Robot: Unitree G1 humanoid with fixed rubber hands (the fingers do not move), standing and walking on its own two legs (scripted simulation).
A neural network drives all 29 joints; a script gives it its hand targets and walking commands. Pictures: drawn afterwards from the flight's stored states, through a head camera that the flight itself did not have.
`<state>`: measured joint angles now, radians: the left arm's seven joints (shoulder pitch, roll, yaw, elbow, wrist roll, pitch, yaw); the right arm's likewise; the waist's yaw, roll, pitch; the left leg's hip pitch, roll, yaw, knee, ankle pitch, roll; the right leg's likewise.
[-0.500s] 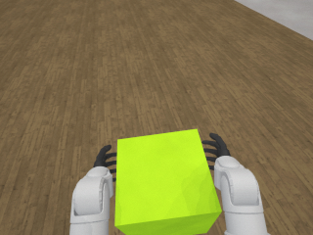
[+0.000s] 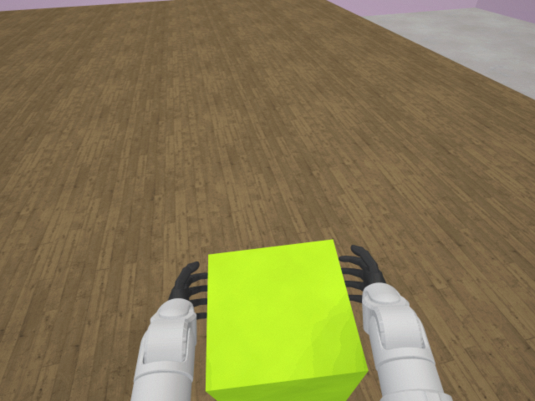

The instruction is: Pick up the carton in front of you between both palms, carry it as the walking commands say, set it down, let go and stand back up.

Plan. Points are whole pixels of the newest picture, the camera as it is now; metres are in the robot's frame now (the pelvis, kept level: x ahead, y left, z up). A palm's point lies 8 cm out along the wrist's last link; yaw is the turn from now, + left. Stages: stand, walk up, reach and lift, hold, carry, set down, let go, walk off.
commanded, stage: carry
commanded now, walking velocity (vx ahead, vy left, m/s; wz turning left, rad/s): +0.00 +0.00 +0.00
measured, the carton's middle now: (281, 332) +0.29 -0.01 -0.08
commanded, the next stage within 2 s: hold in 1.54 s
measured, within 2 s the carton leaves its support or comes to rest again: neither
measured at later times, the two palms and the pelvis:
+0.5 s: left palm (181, 319) +0.26 +0.14 +0.04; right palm (382, 301) +0.27 -0.15 +0.05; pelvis -0.02 -0.01 +0.00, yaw +0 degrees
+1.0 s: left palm (182, 320) +0.26 +0.14 +0.04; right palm (384, 305) +0.27 -0.15 +0.05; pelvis -0.02 -0.01 +0.00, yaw +0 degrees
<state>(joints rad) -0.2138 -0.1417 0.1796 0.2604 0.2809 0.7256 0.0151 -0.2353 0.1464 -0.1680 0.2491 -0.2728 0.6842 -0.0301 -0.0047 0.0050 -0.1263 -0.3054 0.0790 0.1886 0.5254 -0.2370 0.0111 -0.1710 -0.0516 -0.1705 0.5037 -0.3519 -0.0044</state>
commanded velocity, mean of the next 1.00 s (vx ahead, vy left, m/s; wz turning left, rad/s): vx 0.00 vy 0.00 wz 0.00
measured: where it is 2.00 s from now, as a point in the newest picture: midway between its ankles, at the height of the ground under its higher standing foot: outside the picture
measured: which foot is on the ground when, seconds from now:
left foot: down 0.00-1.00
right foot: down 0.00-1.00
